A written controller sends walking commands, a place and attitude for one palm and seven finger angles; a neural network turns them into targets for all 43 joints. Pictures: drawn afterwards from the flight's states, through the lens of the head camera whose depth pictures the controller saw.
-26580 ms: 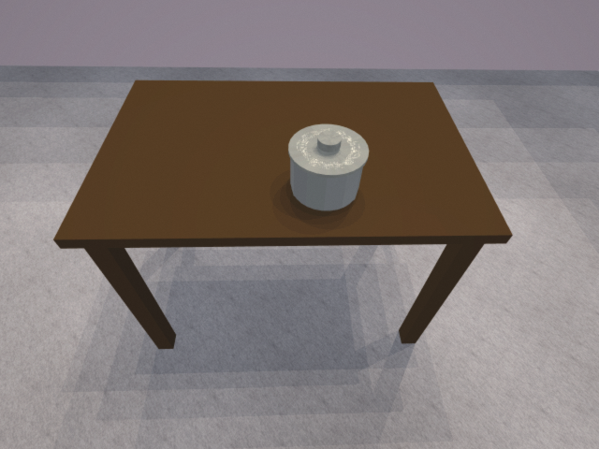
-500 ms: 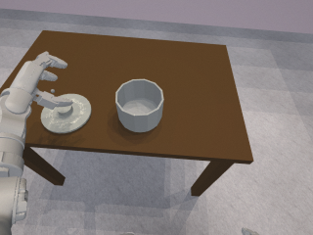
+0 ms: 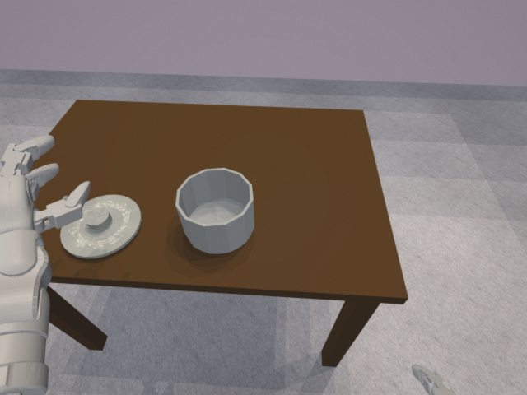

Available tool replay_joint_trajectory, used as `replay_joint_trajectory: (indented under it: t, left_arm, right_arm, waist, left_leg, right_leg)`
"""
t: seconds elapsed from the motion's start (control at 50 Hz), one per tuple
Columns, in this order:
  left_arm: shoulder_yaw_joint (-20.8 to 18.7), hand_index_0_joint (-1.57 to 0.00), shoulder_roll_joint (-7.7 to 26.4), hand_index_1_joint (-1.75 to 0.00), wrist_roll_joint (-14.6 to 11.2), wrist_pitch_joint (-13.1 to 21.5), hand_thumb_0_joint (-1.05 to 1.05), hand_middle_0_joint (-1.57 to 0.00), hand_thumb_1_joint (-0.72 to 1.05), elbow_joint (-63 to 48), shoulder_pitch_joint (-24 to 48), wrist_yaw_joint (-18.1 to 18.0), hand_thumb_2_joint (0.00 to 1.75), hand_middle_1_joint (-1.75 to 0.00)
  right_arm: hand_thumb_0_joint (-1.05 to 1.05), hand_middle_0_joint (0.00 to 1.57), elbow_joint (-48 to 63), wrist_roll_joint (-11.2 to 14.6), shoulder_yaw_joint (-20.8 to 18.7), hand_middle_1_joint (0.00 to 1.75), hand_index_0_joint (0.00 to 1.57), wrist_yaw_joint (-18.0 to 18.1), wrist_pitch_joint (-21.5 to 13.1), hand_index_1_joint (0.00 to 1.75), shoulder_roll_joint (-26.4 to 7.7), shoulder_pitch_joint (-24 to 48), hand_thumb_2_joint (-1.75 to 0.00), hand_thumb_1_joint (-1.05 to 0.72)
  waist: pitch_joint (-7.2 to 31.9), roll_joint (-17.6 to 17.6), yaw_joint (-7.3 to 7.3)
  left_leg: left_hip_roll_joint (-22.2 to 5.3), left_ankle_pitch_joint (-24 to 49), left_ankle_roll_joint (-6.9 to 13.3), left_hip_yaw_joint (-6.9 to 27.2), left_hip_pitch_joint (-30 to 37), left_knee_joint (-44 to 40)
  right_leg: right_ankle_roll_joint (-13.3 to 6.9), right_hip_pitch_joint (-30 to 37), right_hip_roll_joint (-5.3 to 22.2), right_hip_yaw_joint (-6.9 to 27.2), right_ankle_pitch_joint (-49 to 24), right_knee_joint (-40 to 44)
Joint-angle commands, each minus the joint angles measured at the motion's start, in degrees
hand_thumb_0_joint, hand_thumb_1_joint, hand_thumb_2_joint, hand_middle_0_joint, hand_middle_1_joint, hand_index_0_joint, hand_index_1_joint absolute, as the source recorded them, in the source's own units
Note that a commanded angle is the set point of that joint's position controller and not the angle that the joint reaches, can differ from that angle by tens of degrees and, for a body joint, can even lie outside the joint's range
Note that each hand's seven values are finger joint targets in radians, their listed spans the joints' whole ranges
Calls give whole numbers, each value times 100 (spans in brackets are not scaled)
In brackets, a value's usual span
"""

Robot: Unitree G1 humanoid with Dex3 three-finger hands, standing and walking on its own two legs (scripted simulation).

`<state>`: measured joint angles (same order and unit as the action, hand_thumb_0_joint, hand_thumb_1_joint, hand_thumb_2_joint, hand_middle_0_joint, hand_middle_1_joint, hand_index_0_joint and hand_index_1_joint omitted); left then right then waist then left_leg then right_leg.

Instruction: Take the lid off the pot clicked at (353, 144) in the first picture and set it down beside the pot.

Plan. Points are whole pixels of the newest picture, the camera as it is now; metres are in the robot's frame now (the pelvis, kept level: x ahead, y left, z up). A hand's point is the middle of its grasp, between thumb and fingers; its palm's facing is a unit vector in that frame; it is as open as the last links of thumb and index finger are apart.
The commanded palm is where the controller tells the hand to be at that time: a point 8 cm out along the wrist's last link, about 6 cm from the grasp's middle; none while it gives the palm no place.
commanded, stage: draw the hand back to the body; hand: left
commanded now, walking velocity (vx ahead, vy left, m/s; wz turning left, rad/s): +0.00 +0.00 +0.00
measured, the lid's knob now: (98, 218) +0.46 +0.40 -0.08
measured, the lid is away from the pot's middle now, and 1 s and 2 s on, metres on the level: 0.26 0.26 0.26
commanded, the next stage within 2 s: step back with the hand held close in 1.16 s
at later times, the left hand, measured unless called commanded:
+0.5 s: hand (61, 249) +0.25 +0.27 +0.15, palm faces +0.46 -0.83 -0.32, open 7.5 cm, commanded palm +0.19 +0.29 +0.16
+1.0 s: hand (37, 316) +0.17 +0.24 +0.16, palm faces +0.38 -0.84 -0.39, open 7.4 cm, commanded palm +0.11 +0.28 +0.18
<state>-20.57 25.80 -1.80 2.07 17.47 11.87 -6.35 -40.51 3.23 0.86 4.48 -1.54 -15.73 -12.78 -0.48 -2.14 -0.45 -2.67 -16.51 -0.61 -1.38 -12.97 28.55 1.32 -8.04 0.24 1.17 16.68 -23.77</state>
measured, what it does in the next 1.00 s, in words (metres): stands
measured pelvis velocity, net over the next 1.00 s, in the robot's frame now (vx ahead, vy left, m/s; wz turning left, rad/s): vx -0.02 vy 0.00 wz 0.01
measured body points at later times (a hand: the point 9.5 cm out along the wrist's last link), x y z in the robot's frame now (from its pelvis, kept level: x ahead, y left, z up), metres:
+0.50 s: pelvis -0.01 -0.02 +0.00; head -0.02 -0.04 +0.45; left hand +0.22 +0.31 +0.16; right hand +0.18 -0.25 -0.09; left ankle -0.02 +0.12 -0.74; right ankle -0.05 -0.14 -0.74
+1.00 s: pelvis -0.02 +0.00 +0.00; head -0.04 -0.01 +0.45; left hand +0.14 +0.29 +0.18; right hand +0.18 -0.21 -0.08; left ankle -0.02 +0.12 -0.74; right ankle -0.05 -0.14 -0.74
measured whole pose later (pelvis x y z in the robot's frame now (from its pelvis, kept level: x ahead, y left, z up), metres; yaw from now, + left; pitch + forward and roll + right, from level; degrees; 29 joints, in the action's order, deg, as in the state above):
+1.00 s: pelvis -0.02 +0.00 +0.00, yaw +0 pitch -4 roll -1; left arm -15.8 19.8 -3.5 3.7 -26.5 -28.2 -5.2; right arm -37.3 0.6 2.4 4.7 -6.6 -12.8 -9.4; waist -0.9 -3.2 -3.6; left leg -2.3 -14.8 -0.5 -1.2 -8.2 27.1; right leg 1.5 -3.1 0.6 0.8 15.1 -22.3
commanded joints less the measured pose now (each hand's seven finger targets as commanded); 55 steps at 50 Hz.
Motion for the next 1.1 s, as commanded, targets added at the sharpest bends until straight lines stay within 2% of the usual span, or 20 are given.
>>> replay_joint_trajectory:
  t: [0.0, 0.06, 0.16, 0.2, 0.26, 0.28, 0.34, 0.38, 0.44, 0.5, 0.54, 0.58, 0.66, 0.7, 0.8, 0.86, 0.96, 1.0, 1.04, 1.08]
  left_arm:
    - [-427, -24, 1506, -53, -53, 312, 0, -24, 61, -1381, 1320, -75, 76, -53]
    - [-459, -23, 1503, -48, -49, 383, 0, -23, 67, -1979, 1229, -76, 79, -48]
    - [-512, -22, 1300, -40, -151, 334, 0, -22, 77, -2008, 408, -37, 84, -40]
    - [-548, -21, 1401, -37, -137, 413, 0, -21, 82, -2591, 592, -36, 86, -37]
    - [-487, -20, 1124, -32, -183, 365, 0, -20, 88, -2424, 21, -20, 89, -32]
    - [-458, -20, 1100, -30, -194, 406, 0, -20, 90, -2728, 57, -10, 90, -30]
    - [-485, -20, 1065, -30, -193, 463, 0, -20, 90, -3102, -185, -26, 90, -30]
    - [-481, -20, 957, -30, -220, 426, 0, -20, 90, -2975, -588, -16, 90, -30]
    - [-362, -20, 843, -30, -213, 472, 0, -20, 90, -3410, -738, 15, 90, -30]
    - [-398, -20, 899, -30, -211, 511, 0, -20, 90, -3821, -822, 7, 90, -30]
    - [-327, -20, 726, -30, -212, 483, 0, -20, 90, -3804, -1237, 16, 90, -30]
    - [-387, -20, 795, -30, -189, 531, 0, -20, 90, -4267, -1418, -1, 90, -30]
    - [-289, -20, 613, -30, -208, 512, 0, -20, 90, -4426, -2011, 27, 90, -30]
    - [-305, -20, 677, -30, -187, 538, 0, -20, 90, -4759, -2089, 23, 90, -30]
    - [-235, -20, 518, -30, -183, 518, 0, -20, 90, -5083, -2842, 36, 90, -30]
    - [-199, -20, 457, -30, -155, 545, 0, -20, 90, -5515, -3108, 26, 90, -30]
    - [-97, -20, 277, -30, -148, 505, 0, -20, 90, -5677, -3818, 17, 90, -30]
    - [-124, -20, 342, -30, -148, 503, 0, -20, 90, -5790, -3748, 11, 90, -30]
    - [-70, -20, 310, -30, -132, 505, 0, -20, 90, -5867, -3556, -13, 90, -30]
    - [-87, -20, 283, -30, -133, 486, 0, -20, 90, -5816, -3665, -28, 90, -30]
  right_arm:
    - [0, 20, 759, -39, -262, 30, 20, 53, -336, 30, -732, 508, -90, -90]
    - [0, 20, 846, -52, -212, 30, 20, 77, -421, 30, -650, 670, -90, -90]
    - [0, 20, 874, -74, -216, 30, 20, 81, -457, 30, -623, 801, -90, -90]
    - [0, 20, 905, -87, -203, 30, 20, 87, -513, 30, -591, 877, -90, -90]
    - [0, 20, 930, -98, -189, 30, 20, 104, -546, 30, -558, 941, -90, -90]
    - [0, 20, 959, -95, -187, 30, 20, 98, -571, 30, -556, 974, -90, -90]
    - [0, 20, 982, -124, -157, 30, 20, 107, -652, 30, -511, 1017, -90, -90]
    - [0, 20, 982, -136, -176, 30, 20, 112, -653, 30, -524, 1022, -90, -90]
    - [0, 20, 1036, -148, -155, 30, 20, 108, -687, 30, -483, 1091, -90, -90]
    - [0, 20, 1059, -160, -141, 30, 20, 107, -726, 30, -477, 1146, -90, -90]
    - [0, 20, 1070, -183, -136, 30, 20, 118, -747, 30, -451, 1142, -90, -90]
    - [0, 20, 1102, -208, -129, 30, 20, 99, -789, 30, -442, 1160, -90, -90]
    - [0, 20, 1131, -219, -125, 30, 20, 89, -781, 30, -421, 1184, -90, -90]
    - [0, 20, 1154, -231, -114, 30, 20, 79, -808, 30, -418, 1200, -90, -90]
    - [0, 20, 1207, -252, -115, 30, 20, 63, -815, 30, -392, 1202, -90, -90]
    - [0, 20, 1268, -275, -104, 30, 20, 66, -855, 30, -361, 1217, -90, -90]
    - [0, 20, 1304, -288, -100, 30, 20, 63, -855, 30, -320, 1210, -90, -90]
    - [0, 20, 1311, -278, -100, 30, 20, 75, -834, 30, -334, 1227, -90, -90]
    - [0, 20, 1317, -286, -85, 30, 20, 101, -843, 30, -335, 1234, -90, -90]
    - [0, 20, 1311, -303, -86, 30, 20, 123, -835, 30, -332, 1206, -90, -90]
  waist:
    - [1266, 118, 40]
    - [1375, -257, -27]
    - [1101, 207, -67]
    - [1136, -125, -66]
    - [911, 118, -100]
    - [927, -12, -106]
    - [946, -288, -145]
    - [849, 147, -152]
    - [825, -122, -155]
    - [724, 2, -166]
    - [712, -171, -190]
    - [804, -285, -235]
    - [598, 24, -229]
    - [576, -215, -226]
    - [466, -2, -256]
    - [516, -304, -285]
    - [318, -122, -290]
    - [239, 3, -257]
    - [196, -204, -250]
    - [227, -107, -278]
  left_leg:
    - [32, 2113, 280, -190, 1043, -82]
    - [65, 2063, 287, -200, 1214, -156]
    - [68, 1934, 307, -285, 1125, -143]
    - [69, 1970, 289, -263, 1269, -157]
    - [59, 1713, 301, -266, 1214, -223]
    - [45, 1696, 292, -251, 1266, -237]
    - [55, 1702, 278, -223, 1345, -298]
    - [39, 1663, 300, -225, 1273, -294]
    - [43, 1582, 285, -216, 1332, -340]
    - [21, 1520, 267, -153, 1326, -404]
    - [31, 1460, 271, -174, 1323, -410]
    - [20, 1515, 260, -126, 1360, -418]
    - [-16, 1440, 261, -106, 1249, -446]
    - [-18, 1389, 229, -78, 1223, -471]
    - [-50, 1366, 214, -31, 1123, -478]
    - [-42, 1297, 215, -24, 1111, -472]
    - [-67, 1171, 199, 16, 986, -468]
    - [-68, 1076, 191, 49, 920, -476]
    - [-57, 900, 187, 54, 930, -491]
    - [-60, 923, 193, 80, 950, -488]
  right_leg:
    - [-272, 32, 64, -355, -2753, 151]
    - [-262, 128, 82, -345, -2673, 157]
    - [-198, 139, 104, -323, -2814, 236]
    - [-221, 135, 117, -310, -2764, 274]
    - [-191, 18, 99, -329, -2403, 356]
    - [-204, 14, 118, -335, -2356, 374]
    - [-230, 38, 95, -344, -2228, 396]
    - [-203, 26, 105, -340, -2234, 420]
    - [-212, 2, 105, -330, -2078, 474]
    - [-227, -8, 98, -345, -1910, 524]
    - [-226, -14, 101, -343, -1812, 533]
    - [-256, 44, 115, -342, -1821, 505]
    - [-243, -24, 110, -344, -1723, 541]
    - [-264, -16, 116, -348, -1617, 544]
    - [-272, -42, 106, -358, -1525, 532]
    - [-286, -44, 123, -341, -1437, 513]
    - [-284, -153, 114, -358, -1261, 523]
    - [-290, -182, 103, -354, -1146, 533]
    - [-292, -257, 111, -332, -946, 575]
    - [-300, -232, 114, -330, -940, 567]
